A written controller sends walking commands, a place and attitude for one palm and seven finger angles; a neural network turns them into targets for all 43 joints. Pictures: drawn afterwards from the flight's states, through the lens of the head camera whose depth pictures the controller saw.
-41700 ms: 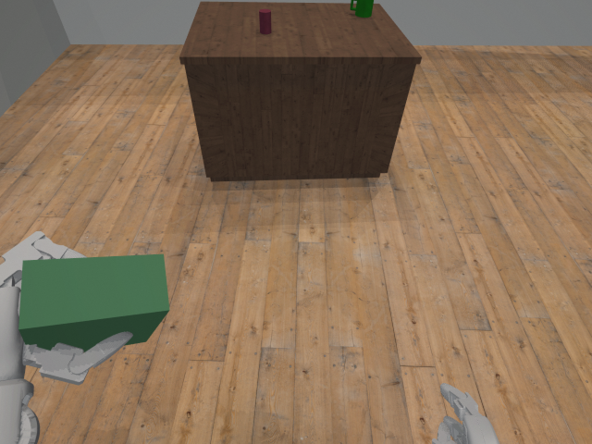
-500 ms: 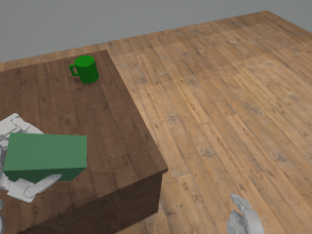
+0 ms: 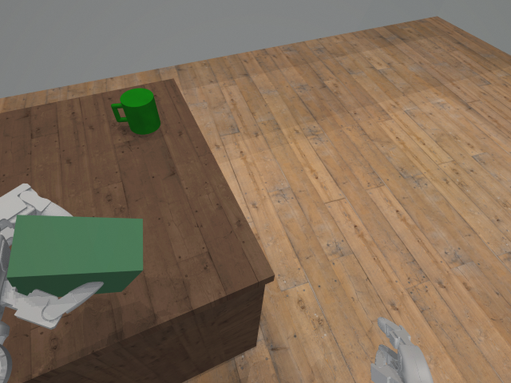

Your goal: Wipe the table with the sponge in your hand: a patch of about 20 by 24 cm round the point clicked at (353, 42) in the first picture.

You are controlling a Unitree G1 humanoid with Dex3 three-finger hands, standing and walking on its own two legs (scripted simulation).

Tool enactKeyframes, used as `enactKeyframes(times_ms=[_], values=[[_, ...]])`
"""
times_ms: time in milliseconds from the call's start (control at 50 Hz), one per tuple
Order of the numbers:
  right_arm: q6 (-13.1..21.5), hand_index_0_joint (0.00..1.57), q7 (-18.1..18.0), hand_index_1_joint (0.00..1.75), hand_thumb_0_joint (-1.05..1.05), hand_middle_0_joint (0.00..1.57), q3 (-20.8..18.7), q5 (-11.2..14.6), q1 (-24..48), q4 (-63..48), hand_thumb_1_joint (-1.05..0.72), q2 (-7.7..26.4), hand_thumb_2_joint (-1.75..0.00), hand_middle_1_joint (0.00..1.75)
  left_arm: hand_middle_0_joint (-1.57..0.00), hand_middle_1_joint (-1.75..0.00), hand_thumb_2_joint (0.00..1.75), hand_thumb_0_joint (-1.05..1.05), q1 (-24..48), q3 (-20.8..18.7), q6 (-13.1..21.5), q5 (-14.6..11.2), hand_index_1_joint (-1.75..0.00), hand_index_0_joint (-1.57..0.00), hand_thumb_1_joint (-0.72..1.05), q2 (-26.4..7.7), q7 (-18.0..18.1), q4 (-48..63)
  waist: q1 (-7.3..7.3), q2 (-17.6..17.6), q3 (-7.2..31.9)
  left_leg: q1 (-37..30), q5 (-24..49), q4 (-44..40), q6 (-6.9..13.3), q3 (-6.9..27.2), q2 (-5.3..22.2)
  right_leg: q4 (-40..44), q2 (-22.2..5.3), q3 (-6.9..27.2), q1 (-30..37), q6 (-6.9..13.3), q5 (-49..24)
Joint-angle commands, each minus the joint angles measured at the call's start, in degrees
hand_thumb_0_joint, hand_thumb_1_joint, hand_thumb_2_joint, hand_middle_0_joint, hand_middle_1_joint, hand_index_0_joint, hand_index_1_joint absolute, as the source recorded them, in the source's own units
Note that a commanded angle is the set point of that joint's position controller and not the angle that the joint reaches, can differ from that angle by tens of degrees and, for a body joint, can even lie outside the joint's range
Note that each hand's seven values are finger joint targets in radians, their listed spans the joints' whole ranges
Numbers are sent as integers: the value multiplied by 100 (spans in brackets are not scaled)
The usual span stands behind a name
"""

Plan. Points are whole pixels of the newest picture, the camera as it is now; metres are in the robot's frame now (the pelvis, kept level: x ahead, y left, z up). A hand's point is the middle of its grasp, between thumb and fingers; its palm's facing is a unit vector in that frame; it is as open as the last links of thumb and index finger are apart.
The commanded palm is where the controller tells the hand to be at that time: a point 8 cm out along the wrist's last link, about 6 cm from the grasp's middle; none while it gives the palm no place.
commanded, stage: shuffle to correct the standing spot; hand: left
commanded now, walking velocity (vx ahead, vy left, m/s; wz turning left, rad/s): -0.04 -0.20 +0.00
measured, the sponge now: (96, 260) +0.24 +0.20 +0.13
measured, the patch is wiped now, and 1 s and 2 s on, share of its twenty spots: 0.00 0.00 0.00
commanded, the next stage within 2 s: come to a stop and stand still in 1.60 s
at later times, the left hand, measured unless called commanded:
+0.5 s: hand (44, 266) +0.21 +0.24 +0.16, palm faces +0.31 -0.87 -0.39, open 9.8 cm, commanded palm +0.16 +0.28 +0.18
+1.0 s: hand (39, 272) +0.21 +0.24 +0.16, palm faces +0.31 -0.86 -0.40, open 9.8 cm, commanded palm +0.15 +0.29 +0.18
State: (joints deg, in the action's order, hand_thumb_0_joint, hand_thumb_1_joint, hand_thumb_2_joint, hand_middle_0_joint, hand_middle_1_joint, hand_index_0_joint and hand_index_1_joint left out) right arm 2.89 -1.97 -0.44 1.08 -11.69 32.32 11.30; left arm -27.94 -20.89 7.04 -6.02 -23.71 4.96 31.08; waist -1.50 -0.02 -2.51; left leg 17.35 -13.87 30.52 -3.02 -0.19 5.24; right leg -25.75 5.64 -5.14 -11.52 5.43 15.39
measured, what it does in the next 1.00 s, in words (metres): stands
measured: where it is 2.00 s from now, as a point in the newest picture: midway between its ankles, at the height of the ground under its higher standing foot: outside the picture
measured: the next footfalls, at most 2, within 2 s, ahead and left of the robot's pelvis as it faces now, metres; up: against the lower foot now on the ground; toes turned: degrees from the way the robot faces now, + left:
none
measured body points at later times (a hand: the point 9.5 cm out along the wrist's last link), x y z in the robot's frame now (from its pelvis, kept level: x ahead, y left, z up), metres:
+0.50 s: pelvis +0.00 +0.00 +0.00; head +0.02 +0.01 +0.45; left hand +0.19 +0.29 +0.18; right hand +0.16 -0.23 -0.08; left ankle +0.02 +0.15 -0.73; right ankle -0.02 -0.05 -0.74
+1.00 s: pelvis -0.01 +0.01 +0.00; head +0.01 +0.01 +0.45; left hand +0.18 +0.29 +0.18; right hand +0.15 -0.23 -0.08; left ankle +0.02 +0.15 -0.73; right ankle -0.02 -0.05 -0.74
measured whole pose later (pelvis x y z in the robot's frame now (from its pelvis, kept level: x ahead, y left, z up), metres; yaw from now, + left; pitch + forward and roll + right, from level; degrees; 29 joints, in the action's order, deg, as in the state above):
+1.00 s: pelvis -0.01 +0.01 +0.00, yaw +0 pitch +1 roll -1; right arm 2.6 -2.3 -0.4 1.3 -12.5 32.7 11.8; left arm -30.1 -20.6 6.4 -6.4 -23.1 5.6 30.6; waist -1.3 -0.8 -1.1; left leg 18.1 -13.6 31.0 -2.3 -0.2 5.0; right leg -25.8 5.4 -5.2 -12.0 5.3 14.9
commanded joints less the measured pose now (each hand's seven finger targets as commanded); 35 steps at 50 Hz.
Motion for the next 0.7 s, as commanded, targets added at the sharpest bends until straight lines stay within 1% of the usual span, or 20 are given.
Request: enactKeyframes(times_ms=[0, 40, 60, 80, 120, 160, 180, 200, 240, 260, 300, 360, 380, 400, 440, 480, 560, 580, 620, 680], values=[[314, 20, -73, 30, 0, 20, -306, 36, 382, -889, -90, 717, -90, 30, -120, -160, 130, 0, 93, -748, 382, -59, -160, -120, 10, -960, 93, 1231, 41, -338, 940, -585, 1065, -149, 496, 459, 431, 463, -1060, 880, 116, -294, -1570], [300, 20, -76, 30, 0, 20, -304, 31, 390, -892, -90, 708, -90, 30, -120, -160, 130, 0, 19, -847, 390, -52, -160, -120, 10, -1040, 106, 1217, 53, -359, 963, -570, 1066, -168, 521, 485, 476, 480, -1056, 862, 121, -330, -1556], [282, 20, -75, 30, 0, 20, -304, 24, 372, -884, -90, 719, -90, 30, -120, -160, 130, 0, 26, -843, 386, -56, -160, -120, 10, -1029, 107, 1244, 48, -343, 1000, -547, 1153, -125, 520, 466, 472, 475, -1073, 863, 201, -360, -1674], [286, 20, -90, 30, 0, 20, -301, 45, 382, -882, -90, 711, -90, 30, -120, -160, 130, 0, 38, -825, 381, -69, -160, -120, 10, -1051, 114, 1295, 28, -385, 1027, -602, 1285, -158, 496, 489, 454, 416, -1083, 849, 204, -286, -1738], [301, 20, -98, 30, 0, 20, -305, 30, 395, -897, -90, 722, -90, 30, -120, -160, 130, 0, 78, -799, 387, -61, -160, -120, 10, -1022, 108, 1332, 46, -383, 1036, -662, 1508, -166, 517, 521, 523, 387, -1037, 812, 185, -321, -1820], [299, 20, -92, 30, 0, 20, -310, 33, 370, -879, -90, 728, -90, 30, -120, -160, 130, 0, 125, -782, 379, -60, -160, -120, 10, -994, 106, 1294, 49, -399, 1012, -626, 1480, -152, 513, 527, 533, 419, -1042, 813, 213, -354, -1800], [306, 20, -114, 30, 0, 20, -292, 45, 423, -879, -90, 708, -90, 30, -120, -160, 130, 0, 114, -768, 360, -61, -160, -120, 10, -1030, 116, 1286, 36, -467, 944, -635, 1401, -230, 512, 542, 538, 432, -1041, 809, 150, -340, -1696], [310, 20, -111, 30, 0, 20, -299, 38, 380, -871, -90, 723, -90, 30, -120, -160, 130, 0, 117, -725, 364, -57, -160, -120, 10, -954, 111, 1269, 45, -416, 964, -633, 1333, -230, 517, 550, 545, 430, -1012, 810, 154, -336, -1629], [315, 20, -103, 30, 0, 20, -306, 36, 386, -867, -90, 738, -90, 30, -120, -160, 130, 0, 199, -709, 360, -46, -160, -120, 10, -945, 118, 1234, 42, -473, 884, -530, 1004, -253, 514, 562, 523, 507, -1030, 857, 100, -338, -1420], [309, 20, -100, 30, 0, 20, -306, 42, 388, -868, -90, 731, -90, 30, -120, -160, 130, 0, 189, -698, 349, -37, -160, -120, 10, -929, 117, 1165, 43, -397, 799, -493, 821, -246, 512, 543, 502, 562, -1040, 888, 41, -346, -1330], [308, 20, -111, 30, 0, 20, -283, 43, 385, -854, -90, 723, -90, 30, -120, -160, 130, 0, 243, -620, 349, -40, -160, -120, 10, -873, 133, 1194, 18, -431, 769, -452, 557, -339, 504, 582, 464, 559, -1033, 884, -11, -279, -1111], [305, 20, -102, 30, 0, 20, -297, 42, 394, -865, -90, 715, -90, 30, -120, -160, 130, 0, 220, -684, 346, -24, -160, -120, 10, -923, 144, 1188, 38, -307, 812, -494, 488, -230, 515, 514, 435, 617, -1095, 955, -41, -314, -1173], [304, 20, -115, 30, 0, 20, -281, 58, 407, -857, -90, 697, -90, 30, -120, -160, 130, 0, 217, -696, 331, -39, -160, -120, 10, -971, 161, 1172, 12, -328, 751, -490, 400, -277, 497, 529, 401, 629, -1113, 967, -103, -267, -1090], [309, 20, -112, 30, 0, 20, -282, 44, 405, -859, -90, 702, -90, 30, -120, -160, 130, 0, 268, -654, 348, -35, -160, -120, 10, -909, 161, 1228, 20, -292, 766, -496, 378, -237, 505, 505, 393, 629, -1103, 993, -125, -266, -1086], [312, 20, -103, 30, 0, 20, -285, 44, 403, -851, -90, 707, -90, 30, -120, -160, 130, 0, 291, -690, 352, -35, -160, -120, 10, -937, 168, 1173, 21, -249, 746, -480, 306, -206, 497, 492, 379, 661, -1131, 1015, -154, -267, -1058], [312, 20, -109, 30, 0, 20, -276, 58, 426, -841, -90, 696, -90, 30, -120, -160, 130, 0, 308, -682, 339, -42, -160, -120, 10, -962, 184, 1184, 6, -268, 730, -498, 348, -231, 490, 522, 359, 635, -1152, 1019, -176, -222, -1061], [318, 20, -96, 30, 0, 20, -291, 35, 421, -853, -90, 709, -90, 30, -120, -160, 130, 0, 257, -695, 368, -25, -160, -120, 10, -935, 167, 1242, 39, -383, 837, -526, 782, -226, 527, 538, 464, 560, -1076, 962, -51, -336, -1349], [319, 20, -106, 30, 0, 20, -280, 45, 434, -845, -90, 708, -90, 30, -120, -160, 130, 0, 257, -699, 359, -39, -160, -120, 10, -979, 176, 1265, 20, -495, 824, -513, 880, -326, 515, 602, 482, 503, -1063, 913, -5, -287, -1335], [325, 20, -100, 30, 0, 20, -287, 32, 432, -868, -90, 718, -90, 30, -120, -160, 130, 0, 233, -681, 379, -21, -160, -120, 10, -938, 159, 1281, 43, -557, 844, -507, 986, -375, 538, 631, 561, 493, -982, 854, 34, -340, -1319], [324, 20, -99, 30, 0, 20, -286, 45, 418, -869, -90, 708, -90, 30, -120, -160, 130, 0, 107, -735, 360, -37, -160, -120, 10, -990, 149, 1212, 42, -529, 918, -540, 1197, -402, 522, 648, 578, 468, -981, 814, 154, -329, -1430]])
